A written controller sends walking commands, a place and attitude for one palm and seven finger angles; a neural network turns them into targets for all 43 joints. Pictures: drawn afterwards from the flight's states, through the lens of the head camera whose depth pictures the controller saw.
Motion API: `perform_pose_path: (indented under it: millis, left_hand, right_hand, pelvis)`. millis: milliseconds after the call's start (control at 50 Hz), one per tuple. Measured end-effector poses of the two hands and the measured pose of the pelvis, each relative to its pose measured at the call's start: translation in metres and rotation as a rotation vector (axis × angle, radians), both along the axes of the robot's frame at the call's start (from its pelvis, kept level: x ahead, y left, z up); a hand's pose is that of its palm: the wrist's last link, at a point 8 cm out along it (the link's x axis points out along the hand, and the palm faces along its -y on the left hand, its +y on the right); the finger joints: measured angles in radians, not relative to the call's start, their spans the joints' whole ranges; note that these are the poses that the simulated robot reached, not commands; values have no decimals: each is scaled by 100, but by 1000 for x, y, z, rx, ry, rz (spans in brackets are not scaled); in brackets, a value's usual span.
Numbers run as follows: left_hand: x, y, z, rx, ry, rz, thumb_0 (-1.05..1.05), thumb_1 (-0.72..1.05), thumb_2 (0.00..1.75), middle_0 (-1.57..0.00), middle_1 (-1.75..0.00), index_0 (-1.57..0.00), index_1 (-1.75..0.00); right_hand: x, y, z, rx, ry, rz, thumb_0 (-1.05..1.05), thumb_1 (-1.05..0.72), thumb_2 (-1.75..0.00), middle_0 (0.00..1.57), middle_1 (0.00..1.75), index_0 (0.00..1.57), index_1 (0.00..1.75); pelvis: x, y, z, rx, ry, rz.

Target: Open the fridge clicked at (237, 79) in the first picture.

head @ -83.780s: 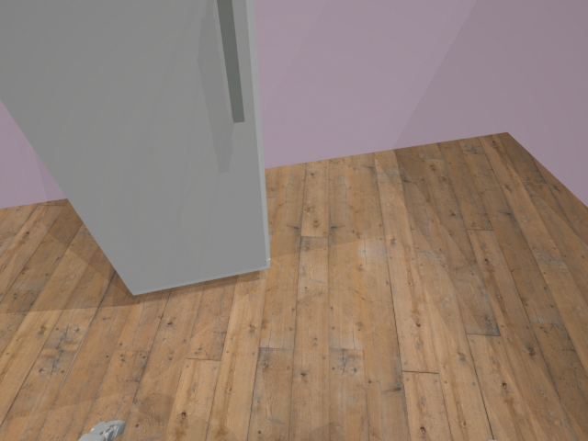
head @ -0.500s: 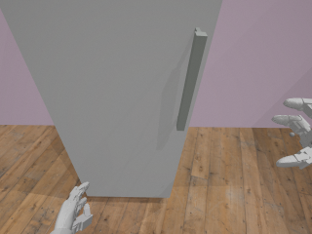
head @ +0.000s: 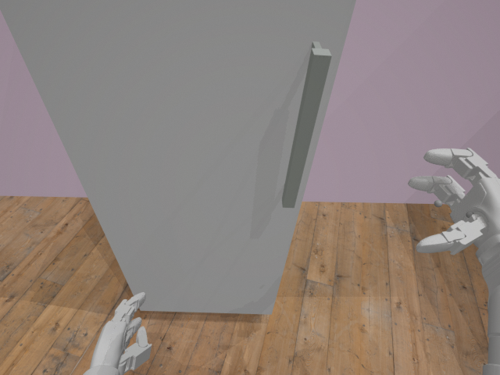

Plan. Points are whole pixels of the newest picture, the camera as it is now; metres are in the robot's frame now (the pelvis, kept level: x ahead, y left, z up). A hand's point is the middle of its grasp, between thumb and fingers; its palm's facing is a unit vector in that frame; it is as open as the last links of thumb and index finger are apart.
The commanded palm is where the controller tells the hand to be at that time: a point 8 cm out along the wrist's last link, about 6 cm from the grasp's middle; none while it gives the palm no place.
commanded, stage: move the hooked fingers beside the handle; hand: right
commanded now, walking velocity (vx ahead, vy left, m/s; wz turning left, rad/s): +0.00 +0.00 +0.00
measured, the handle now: (299, 136) +0.48 -0.08 +0.17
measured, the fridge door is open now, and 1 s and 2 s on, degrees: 2 2 2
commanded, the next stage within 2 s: none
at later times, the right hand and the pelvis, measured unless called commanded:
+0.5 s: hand (396, 185) +0.34 -0.20 +0.18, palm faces +0.01 +1.00 -0.01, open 14.0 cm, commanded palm +0.31 -0.25 +0.18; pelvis +0.00 +0.00 +0.00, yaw +0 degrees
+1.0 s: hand (362, 167) +0.37 -0.16 +0.19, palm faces -0.01 +1.00 +0.01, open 14.0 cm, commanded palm +0.35 -0.21 +0.17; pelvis -0.01 +0.00 +0.00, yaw +1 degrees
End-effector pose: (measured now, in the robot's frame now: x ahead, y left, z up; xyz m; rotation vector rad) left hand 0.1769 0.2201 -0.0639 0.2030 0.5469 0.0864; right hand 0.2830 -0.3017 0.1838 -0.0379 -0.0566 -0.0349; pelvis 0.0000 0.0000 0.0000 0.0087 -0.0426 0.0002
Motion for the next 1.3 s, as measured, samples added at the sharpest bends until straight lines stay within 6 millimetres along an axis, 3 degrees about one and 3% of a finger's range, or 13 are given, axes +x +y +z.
perform_pose_path:
  millis: [120, 240, 340, 500, 600, 860, 1020, 1120, 1300]
  left_hand:
    - [-2, 1, 0, -12, 2, 18, 1, 90, 90, -20, -30, -20, -30]
    - [-3, 4, -2, -15, 19, 27, 1, 90, 90, -20, -30, -20, -30]
    - [-2, 5, -4, -1, 31, 21, 1, 90, 90, -20, -30, -20, -30]
    - [-4, 4, -6, -1, 45, 32, 1, 90, 90, -20, -30, -20, -30]
    - [-11, 7, -9, -14, 61, 49, 1, 90, 90, -20, -30, -20, -30]
    - [-25, 19, -15, 9, 124, 70, 1, 90, 90, -20, -30, -20, -30]
    - [-31, 18, -17, 7, 137, 83, 1, 90, 90, -20, -30, -20, -30]
    - [-37, 16, -22, -9, 165, 91, 1, 90, 90, -20, -30, -20, -30]
    - [-56, 21, -29, -8, 228, 117, 1, 90, 90, -20, -30, -20, -30]
  right_hand:
    - [10, 13, 4, 16, -28, 13, -2, 50, -30, 31, 120, 31, 120]
    - [8, 11, -1, 20, 9, -25, -1, 50, -30, 31, 120, 31, 120]
    - [9, 21, -2, 20, 2, -15, -1, 50, -30, 30, 120, 30, 120]
    - [35, 47, -1, 28, 13, 24, -1, 50, -30, 31, 120, 31, 120]
    - [46, 55, 1, 35, 14, 18, -2, 50, -30, 31, 120, 31, 120]
    - [49, 65, -6, 36, 31, 9, -1, 50, -30, 30, 120, 30, 120]
    - [71, 93, 3, 47, 5, 46, -2, 50, -30, 30, 120, 30, 120]
    - [85, 106, -3, 48, 61, 41, -1, 50, -30, 31, 120, 31, 120]
    - [98, 111, -2, 48, 25, 8, -2, 50, -30, 31, 120, 30, 120]
  pelvis:
    - [3, -1, 1, -3, 6, 13]
    - [5, 0, 1, -4, 7, 15]
    - [2, 0, 0, -3, 4, 6]
    - [-2, 2, 0, -6, 11, 3]
    - [0, 3, 0, -9, 20, 16]
    - [-2, 4, 0, -6, 18, 12]
    - [-6, 4, 0, -8, 27, 14]
    - [-6, 3, 0, -11, 38, 19]
    - [-3, 6, 0, -11, 46, 30]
